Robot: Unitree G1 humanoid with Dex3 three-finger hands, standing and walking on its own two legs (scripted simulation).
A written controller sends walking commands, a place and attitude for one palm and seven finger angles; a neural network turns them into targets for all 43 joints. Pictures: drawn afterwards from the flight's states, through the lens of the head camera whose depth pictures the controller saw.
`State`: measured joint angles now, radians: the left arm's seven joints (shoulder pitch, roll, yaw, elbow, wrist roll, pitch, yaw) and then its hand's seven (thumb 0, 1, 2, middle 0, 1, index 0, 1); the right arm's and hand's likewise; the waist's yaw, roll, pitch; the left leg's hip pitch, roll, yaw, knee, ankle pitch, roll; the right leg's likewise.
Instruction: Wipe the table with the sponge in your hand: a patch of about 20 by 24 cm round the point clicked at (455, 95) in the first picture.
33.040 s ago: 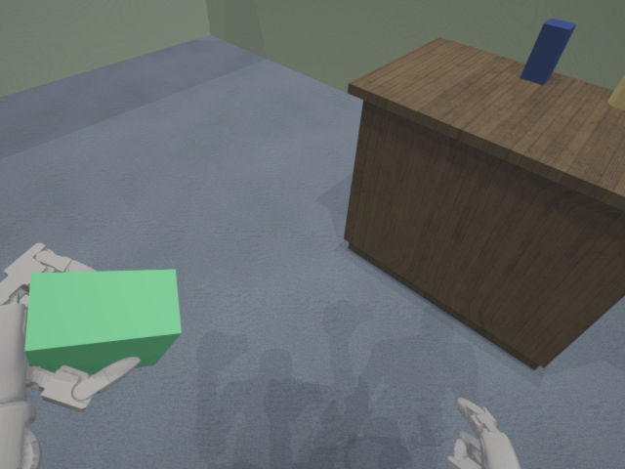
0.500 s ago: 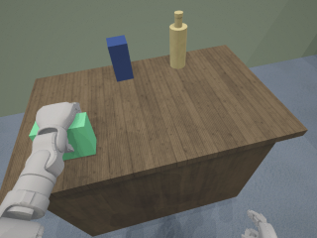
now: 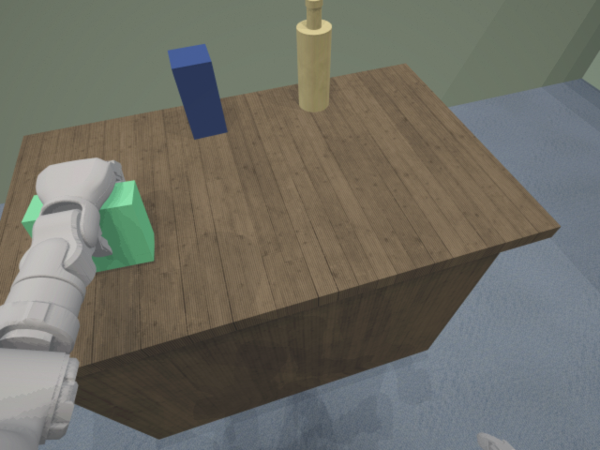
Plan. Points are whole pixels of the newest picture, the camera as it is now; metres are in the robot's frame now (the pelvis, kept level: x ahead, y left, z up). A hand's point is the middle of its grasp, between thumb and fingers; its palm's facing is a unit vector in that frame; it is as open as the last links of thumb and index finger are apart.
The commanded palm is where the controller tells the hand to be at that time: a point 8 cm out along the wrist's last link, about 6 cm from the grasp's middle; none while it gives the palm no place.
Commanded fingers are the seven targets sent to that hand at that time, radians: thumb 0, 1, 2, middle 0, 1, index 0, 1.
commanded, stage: wipe forward along the first lane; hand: left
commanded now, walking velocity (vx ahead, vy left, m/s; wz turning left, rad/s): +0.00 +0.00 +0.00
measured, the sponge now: (101, 238) +0.39 +0.32 +0.04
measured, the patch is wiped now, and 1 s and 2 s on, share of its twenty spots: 0.30 0.40 0.50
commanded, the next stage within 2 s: slide across to the middle lane in 0.52 s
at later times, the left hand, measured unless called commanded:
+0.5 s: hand (92, 191) +0.44 +0.33 +0.09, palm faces -0.17 +0.04 -0.98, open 10.4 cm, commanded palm +0.44 +0.33 +0.12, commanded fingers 0.00 0.10 1.30 -1.20 -1.60 -1.20 -1.60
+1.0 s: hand (113, 173) +0.48 +0.32 +0.09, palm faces -0.12 +0.02 -0.99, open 10.4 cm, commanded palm +0.48 +0.29 +0.14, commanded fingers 0.00 0.10 1.30 -1.20 -1.60 -1.20 -1.60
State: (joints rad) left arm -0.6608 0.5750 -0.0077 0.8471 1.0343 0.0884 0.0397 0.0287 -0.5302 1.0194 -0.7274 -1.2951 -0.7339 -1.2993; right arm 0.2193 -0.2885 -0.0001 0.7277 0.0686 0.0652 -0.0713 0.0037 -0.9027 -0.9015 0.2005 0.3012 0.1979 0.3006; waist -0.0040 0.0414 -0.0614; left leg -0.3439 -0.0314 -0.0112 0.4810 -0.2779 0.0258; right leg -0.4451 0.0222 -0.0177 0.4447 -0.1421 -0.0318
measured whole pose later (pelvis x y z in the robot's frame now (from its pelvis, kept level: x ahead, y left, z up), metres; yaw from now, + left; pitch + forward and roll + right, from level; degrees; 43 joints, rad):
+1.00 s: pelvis +0.02 +0.02 +0.00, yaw +0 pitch +13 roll -1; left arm -0.86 0.60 -0.07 1.03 1.03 0.07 0.08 0.01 -0.53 1.02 -0.71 -1.31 -0.72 -1.32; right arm 0.31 -0.27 -0.03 0.78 0.06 0.07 -0.06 0.00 -0.90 -0.90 0.20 0.30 0.20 0.30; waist -0.06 0.05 -0.10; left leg -0.41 -0.04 -0.01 0.50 -0.31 0.05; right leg -0.49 0.02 -0.01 0.43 -0.16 -0.01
